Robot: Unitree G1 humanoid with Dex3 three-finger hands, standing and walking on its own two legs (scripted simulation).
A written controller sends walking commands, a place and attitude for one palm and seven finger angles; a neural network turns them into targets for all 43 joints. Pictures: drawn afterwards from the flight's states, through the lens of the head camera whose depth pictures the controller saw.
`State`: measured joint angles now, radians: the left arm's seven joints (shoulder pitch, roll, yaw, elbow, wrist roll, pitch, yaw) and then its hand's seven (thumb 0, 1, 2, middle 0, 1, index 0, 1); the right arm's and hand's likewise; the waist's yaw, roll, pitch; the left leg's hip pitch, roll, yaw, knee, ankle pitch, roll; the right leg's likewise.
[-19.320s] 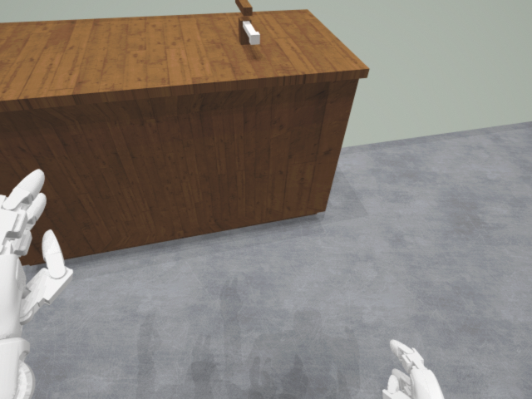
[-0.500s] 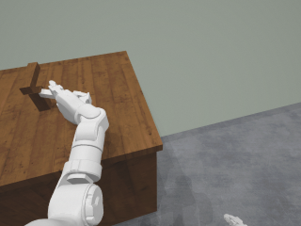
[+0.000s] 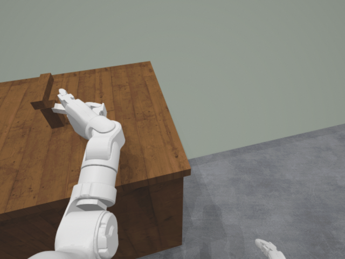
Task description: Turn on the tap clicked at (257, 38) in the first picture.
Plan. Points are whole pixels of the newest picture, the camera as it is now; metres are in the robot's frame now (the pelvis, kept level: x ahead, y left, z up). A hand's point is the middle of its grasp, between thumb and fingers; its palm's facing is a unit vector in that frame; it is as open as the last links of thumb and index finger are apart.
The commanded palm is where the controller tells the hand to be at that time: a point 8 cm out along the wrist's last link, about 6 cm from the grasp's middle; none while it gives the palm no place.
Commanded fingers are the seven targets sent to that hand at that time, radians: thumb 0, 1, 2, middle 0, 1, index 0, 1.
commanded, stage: lift the hand up off the lever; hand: left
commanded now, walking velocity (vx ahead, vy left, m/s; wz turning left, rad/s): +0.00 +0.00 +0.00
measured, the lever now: (94, 113) +0.45 +0.25 +0.11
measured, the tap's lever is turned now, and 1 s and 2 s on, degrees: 62 62 62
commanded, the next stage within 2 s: draw the hand back beside the body in 0.52 s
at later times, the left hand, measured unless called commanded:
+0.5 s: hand (99, 105) +0.41 +0.20 +0.17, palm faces +0.77 -0.63 -0.05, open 7.8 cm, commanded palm +0.35 +0.21 +0.18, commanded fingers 0.00 0.90 0.90 -0.15 -0.15 -0.15 -0.15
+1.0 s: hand (84, 137) +0.32 +0.21 +0.16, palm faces +0.33 -0.92 -0.21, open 7.7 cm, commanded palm +0.29 +0.24 +0.18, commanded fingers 0.00 0.90 0.90 -0.17 -0.21 -0.17 -0.21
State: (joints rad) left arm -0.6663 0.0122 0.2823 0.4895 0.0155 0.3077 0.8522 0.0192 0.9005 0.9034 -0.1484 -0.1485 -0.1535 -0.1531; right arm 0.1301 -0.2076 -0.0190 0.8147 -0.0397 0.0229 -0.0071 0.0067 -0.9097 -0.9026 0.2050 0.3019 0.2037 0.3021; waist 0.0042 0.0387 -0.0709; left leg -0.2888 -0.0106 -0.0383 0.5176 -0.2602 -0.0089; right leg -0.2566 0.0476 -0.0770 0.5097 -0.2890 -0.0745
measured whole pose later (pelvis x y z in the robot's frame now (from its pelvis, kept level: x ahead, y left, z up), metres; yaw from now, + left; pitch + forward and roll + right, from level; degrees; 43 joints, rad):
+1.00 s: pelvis +0.00 +0.00 +0.01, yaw -4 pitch -5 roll +0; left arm -0.06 0.30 0.20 0.01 -0.11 0.12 0.18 0.02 0.90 0.90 -0.17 -0.18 -0.17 -0.19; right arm 0.18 -0.25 -0.01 0.67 0.02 0.04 -0.05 0.01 -0.91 -0.90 0.20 0.30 0.20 0.30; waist 0.00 0.06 0.02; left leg -0.08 0.01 0.02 0.38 -0.22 0.00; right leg -0.07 0.07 -0.01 0.37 -0.22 -0.07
